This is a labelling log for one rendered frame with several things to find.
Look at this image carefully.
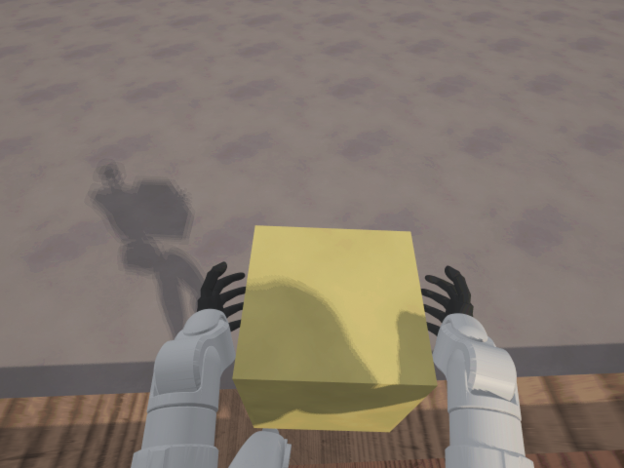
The robot right hand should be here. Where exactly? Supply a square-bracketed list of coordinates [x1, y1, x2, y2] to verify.
[421, 266, 474, 335]

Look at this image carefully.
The carton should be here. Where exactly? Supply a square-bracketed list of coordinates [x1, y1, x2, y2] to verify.
[232, 225, 438, 432]

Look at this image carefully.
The robot left thigh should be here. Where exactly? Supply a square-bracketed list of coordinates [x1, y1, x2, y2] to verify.
[228, 431, 292, 468]

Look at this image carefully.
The right robot forearm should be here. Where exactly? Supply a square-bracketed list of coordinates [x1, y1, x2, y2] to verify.
[432, 313, 534, 468]

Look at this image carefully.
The left robot forearm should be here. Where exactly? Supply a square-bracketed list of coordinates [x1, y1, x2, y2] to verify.
[131, 309, 236, 468]

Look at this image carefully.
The robot left hand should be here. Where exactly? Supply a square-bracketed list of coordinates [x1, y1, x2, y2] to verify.
[197, 261, 246, 332]

